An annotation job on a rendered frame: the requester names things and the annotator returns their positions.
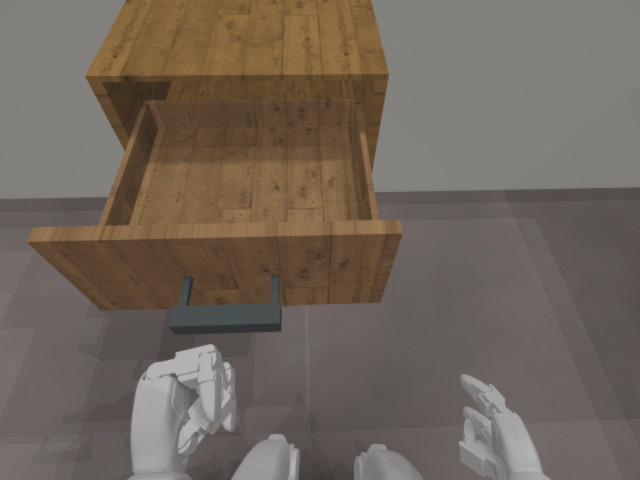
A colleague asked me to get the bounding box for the right robot hand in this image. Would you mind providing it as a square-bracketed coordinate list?
[459, 374, 543, 480]

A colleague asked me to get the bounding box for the left robot hand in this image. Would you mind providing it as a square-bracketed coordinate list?
[130, 344, 237, 475]

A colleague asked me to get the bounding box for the cabinet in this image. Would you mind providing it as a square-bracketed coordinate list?
[85, 0, 389, 173]

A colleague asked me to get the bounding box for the handle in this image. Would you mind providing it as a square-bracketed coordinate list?
[169, 274, 282, 335]

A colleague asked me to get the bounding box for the right robot shin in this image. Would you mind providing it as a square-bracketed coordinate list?
[366, 444, 387, 454]

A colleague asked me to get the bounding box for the left robot thigh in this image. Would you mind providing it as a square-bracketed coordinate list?
[231, 440, 300, 480]

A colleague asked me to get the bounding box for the drawer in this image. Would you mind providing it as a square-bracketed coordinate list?
[27, 98, 403, 311]

